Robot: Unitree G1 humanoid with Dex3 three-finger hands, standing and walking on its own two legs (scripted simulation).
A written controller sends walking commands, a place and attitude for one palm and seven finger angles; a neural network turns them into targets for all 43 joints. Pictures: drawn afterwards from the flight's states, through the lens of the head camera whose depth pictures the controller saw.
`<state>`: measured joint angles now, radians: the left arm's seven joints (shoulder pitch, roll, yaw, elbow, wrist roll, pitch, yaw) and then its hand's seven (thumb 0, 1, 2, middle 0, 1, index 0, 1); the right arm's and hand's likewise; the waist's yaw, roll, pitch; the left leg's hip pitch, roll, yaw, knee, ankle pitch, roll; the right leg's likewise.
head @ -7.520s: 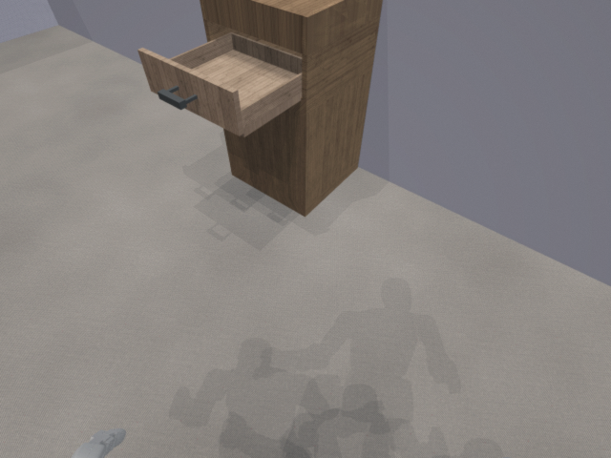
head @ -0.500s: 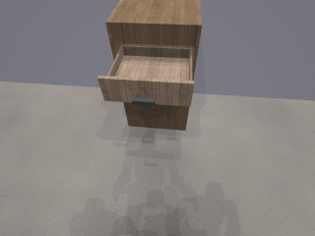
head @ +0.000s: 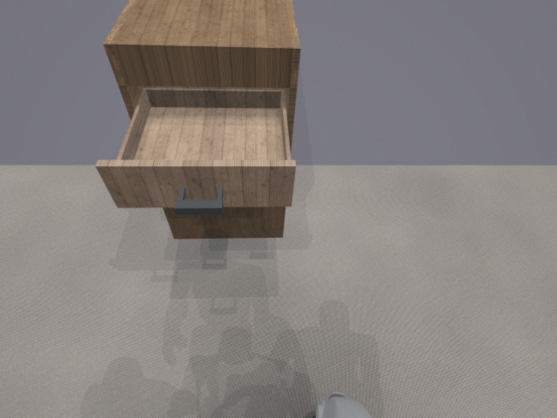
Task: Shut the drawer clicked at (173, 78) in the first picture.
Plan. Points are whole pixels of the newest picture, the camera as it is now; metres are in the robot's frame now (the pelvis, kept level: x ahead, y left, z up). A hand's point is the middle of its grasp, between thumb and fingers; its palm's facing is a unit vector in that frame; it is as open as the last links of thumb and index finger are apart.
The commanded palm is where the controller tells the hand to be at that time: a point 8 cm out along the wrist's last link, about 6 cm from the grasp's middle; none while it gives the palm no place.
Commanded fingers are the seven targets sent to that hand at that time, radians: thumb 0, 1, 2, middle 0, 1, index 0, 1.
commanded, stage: take the last steps up to it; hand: left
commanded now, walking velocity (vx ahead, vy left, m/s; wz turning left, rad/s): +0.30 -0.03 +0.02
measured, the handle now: (200, 199) +0.56 +0.18 -0.11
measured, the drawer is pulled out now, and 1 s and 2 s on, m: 0.30 0.30 0.30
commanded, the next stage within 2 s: come to a stop and stand still in 0.60 s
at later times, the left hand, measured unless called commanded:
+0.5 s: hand out of the picture +0.14 +0.11 -0.17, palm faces +0.13 -0.98 -0.17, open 7.3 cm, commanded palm none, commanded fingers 0.00 0.90 0.90 -0.20 -0.30 -0.20 -0.30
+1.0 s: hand (188, 329) +0.30 +0.17 -0.18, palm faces +0.09 -0.97 -0.21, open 7.4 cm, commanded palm none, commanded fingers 0.00 0.90 0.90 -0.20 -0.30 -0.20 -0.30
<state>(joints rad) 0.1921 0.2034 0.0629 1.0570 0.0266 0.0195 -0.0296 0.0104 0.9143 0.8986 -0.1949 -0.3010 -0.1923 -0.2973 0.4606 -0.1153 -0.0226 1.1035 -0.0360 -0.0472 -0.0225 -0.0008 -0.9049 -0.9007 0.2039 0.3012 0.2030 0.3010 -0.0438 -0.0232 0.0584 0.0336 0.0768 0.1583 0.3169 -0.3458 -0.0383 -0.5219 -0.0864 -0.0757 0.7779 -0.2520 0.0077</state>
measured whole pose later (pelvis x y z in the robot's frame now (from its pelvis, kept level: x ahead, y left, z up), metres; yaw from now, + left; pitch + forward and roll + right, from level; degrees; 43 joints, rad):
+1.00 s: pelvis +0.26 -0.02 +0.00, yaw +2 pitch -1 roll +1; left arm 0.20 0.19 0.06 1.05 0.03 0.04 0.04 0.00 0.91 0.90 -0.20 -0.30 -0.19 -0.30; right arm 0.19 -0.14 -0.04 1.08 -0.02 0.01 -0.04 -0.01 -0.93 -0.90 0.20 0.30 0.20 0.30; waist 0.01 -0.05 0.07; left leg -0.23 0.03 0.17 0.45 -0.21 0.04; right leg -0.41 -0.05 -0.02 0.90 -0.40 0.02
